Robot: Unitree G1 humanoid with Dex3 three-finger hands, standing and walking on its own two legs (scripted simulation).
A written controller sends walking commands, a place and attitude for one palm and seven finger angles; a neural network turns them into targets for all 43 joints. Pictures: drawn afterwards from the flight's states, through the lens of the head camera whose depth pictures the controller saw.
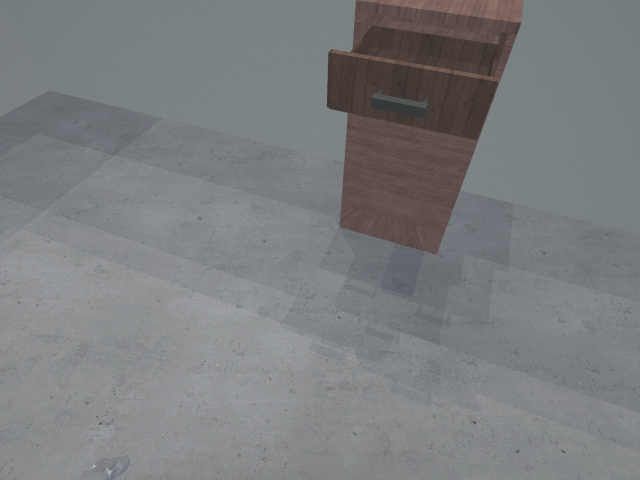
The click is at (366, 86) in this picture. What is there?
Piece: drawer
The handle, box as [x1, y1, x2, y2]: [371, 89, 428, 117]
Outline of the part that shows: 371,98 371,107 419,117 424,116 428,100 427,98 425,98 422,102 387,96 383,95 383,90 380,89 377,93 374,93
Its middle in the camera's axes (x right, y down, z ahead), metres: +0.18 -0.32 +0.89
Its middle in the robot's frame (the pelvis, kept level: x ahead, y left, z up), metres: +0.90 -0.14 +0.03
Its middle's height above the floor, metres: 0.80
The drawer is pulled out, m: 0.28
